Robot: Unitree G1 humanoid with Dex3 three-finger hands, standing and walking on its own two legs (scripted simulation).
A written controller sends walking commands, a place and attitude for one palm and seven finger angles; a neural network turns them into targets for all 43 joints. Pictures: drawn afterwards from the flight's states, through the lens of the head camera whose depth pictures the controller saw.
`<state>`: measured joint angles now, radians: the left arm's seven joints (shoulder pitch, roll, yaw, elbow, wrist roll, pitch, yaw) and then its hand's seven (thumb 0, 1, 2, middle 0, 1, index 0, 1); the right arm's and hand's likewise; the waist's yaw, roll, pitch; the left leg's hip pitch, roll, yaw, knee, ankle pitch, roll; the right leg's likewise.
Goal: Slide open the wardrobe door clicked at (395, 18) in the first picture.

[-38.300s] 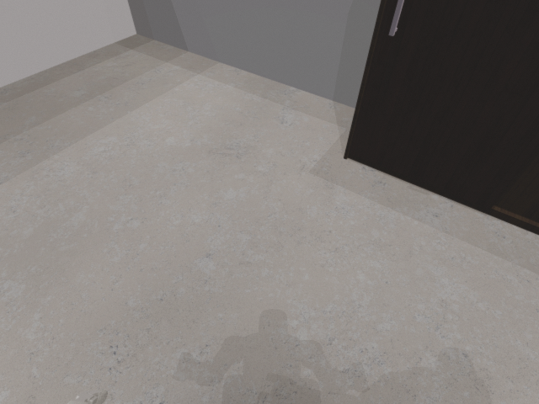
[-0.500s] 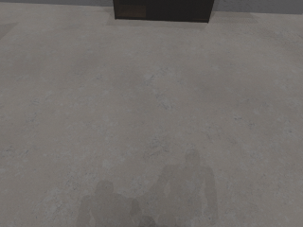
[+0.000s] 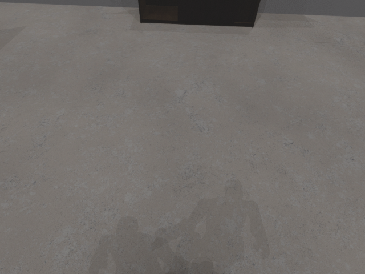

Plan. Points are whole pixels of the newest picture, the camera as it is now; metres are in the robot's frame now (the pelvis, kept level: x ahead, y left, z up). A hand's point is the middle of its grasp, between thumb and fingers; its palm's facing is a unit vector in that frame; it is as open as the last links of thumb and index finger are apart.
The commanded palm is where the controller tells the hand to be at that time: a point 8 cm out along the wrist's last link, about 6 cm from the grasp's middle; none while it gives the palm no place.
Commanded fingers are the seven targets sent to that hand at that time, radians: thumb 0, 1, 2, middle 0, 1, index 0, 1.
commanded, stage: look to check the result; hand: left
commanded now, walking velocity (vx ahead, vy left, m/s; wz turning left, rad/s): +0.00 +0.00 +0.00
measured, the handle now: out of the picture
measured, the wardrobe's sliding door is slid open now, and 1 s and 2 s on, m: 0.48 0.48 0.48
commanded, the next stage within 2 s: stand and wait in 1.04 s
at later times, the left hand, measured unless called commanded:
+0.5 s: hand out of the picture +0.09 +0.23 -0.16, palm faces -0.02 -0.95 -0.31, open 7.4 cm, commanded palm none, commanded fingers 0.00 0.90 0.90 -0.20 -0.30 -0.20 -0.30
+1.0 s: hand out of the picture +0.09 +0.23 -0.16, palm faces -0.02 -0.95 -0.31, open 7.4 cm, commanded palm none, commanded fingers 0.00 0.90 0.90 -0.20 -0.30 -0.20 -0.30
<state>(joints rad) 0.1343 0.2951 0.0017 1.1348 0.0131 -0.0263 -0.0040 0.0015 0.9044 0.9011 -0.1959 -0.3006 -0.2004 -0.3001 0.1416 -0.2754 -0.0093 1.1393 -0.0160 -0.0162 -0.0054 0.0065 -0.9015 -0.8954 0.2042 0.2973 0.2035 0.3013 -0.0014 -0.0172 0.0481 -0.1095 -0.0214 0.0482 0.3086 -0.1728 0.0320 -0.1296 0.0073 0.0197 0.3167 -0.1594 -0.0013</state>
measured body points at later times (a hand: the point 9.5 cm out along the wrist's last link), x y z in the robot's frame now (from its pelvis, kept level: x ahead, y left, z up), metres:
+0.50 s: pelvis +0.01 -0.01 +0.00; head +0.03 +0.00 +0.45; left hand +0.09 +0.28 -0.14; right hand +0.09 -0.30 -0.13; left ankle +0.00 +0.10 -0.75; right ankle +0.01 -0.12 -0.75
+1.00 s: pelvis +0.01 -0.02 +0.00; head +0.02 -0.01 +0.45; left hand +0.09 +0.27 -0.13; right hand +0.09 -0.31 -0.13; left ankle +0.00 +0.10 -0.75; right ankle +0.01 -0.12 -0.75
